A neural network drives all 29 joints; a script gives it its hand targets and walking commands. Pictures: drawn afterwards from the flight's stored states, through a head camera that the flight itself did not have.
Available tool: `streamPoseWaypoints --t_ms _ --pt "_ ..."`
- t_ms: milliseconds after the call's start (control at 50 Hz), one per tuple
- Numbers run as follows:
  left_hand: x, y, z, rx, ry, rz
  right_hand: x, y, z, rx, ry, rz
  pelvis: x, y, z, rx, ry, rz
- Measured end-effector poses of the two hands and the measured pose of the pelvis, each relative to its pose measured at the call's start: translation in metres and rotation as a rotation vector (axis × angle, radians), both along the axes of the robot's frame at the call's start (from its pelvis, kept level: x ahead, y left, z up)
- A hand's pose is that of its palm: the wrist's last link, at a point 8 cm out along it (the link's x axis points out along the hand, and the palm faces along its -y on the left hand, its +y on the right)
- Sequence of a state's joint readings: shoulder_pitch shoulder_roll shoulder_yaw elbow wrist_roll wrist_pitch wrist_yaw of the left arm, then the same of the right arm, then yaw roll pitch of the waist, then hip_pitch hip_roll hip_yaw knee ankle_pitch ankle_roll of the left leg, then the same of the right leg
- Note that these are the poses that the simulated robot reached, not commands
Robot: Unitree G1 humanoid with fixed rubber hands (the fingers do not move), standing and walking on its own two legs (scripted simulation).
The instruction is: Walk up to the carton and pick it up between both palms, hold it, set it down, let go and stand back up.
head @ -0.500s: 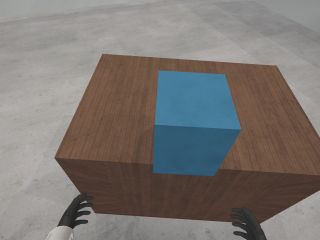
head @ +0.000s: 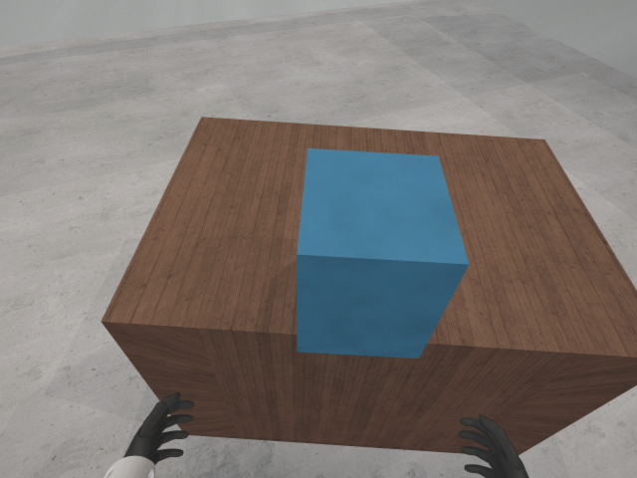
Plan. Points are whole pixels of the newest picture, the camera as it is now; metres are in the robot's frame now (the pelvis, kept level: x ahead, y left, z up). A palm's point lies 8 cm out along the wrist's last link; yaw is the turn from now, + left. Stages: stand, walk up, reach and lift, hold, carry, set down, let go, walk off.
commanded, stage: let go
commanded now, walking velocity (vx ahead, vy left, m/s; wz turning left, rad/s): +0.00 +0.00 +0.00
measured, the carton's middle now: (365, 257) +0.44 -0.05 +0.01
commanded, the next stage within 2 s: stand in 0.20 s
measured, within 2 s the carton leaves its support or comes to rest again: neither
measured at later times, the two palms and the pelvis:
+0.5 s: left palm out of the picture +0.13 +0.23 -0.10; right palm out of the picture +0.08 -0.26 -0.10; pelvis -0.02 -0.01 -0.01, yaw -1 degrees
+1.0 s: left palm out of the picture +0.09 +0.23 -0.11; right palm out of the picture +0.03 -0.24 -0.12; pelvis -0.02 +0.01 -0.01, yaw -2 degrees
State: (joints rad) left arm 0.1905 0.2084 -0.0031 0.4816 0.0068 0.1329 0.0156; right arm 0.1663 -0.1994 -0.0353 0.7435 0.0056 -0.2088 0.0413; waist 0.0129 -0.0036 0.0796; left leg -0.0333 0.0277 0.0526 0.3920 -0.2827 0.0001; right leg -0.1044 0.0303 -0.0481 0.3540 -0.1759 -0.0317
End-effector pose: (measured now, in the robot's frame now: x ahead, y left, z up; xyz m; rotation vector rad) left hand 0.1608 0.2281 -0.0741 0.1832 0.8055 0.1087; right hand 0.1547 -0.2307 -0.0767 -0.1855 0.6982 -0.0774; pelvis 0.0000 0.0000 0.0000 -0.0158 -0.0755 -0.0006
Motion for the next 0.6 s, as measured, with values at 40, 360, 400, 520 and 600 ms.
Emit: streamPoseWaypoints --t_ms 40,360,400,520,600 --pt "-0.001 -0.002 0.0 -0.002 0.005 0.004 0.0 0.0 -0.001 0.001 0.0 0.003 0.001 -0.002 0.0 0.001 0.0 0.002" --pt "-0.024 0.004 -0.016 0.042 0.029 -0.039 -0.024 -0.028 -0.014 -0.061 0.162 -0.065 -0.012 -0.011 -0.007 -0.003 0.064 -0.008" --pt "-0.028 0.005 -0.02 0.039 0.035 -0.042 -0.04 -0.032 -0.02 -0.07 0.213 -0.082 -0.014 -0.01 -0.008 -0.005 0.073 -0.016" --pt "-0.031 0.0 -0.025 0.012 0.037 -0.051 -0.078 -0.03 -0.029 -0.057 0.281 -0.122 -0.016 -0.006 -0.009 0.0 0.077 -0.017" --pt "-0.032 -0.002 -0.025 0.005 0.031 -0.055 -0.09 -0.025 -0.032 -0.052 0.29 -0.129 -0.018 -0.002 -0.009 0.002 0.073 -0.018"
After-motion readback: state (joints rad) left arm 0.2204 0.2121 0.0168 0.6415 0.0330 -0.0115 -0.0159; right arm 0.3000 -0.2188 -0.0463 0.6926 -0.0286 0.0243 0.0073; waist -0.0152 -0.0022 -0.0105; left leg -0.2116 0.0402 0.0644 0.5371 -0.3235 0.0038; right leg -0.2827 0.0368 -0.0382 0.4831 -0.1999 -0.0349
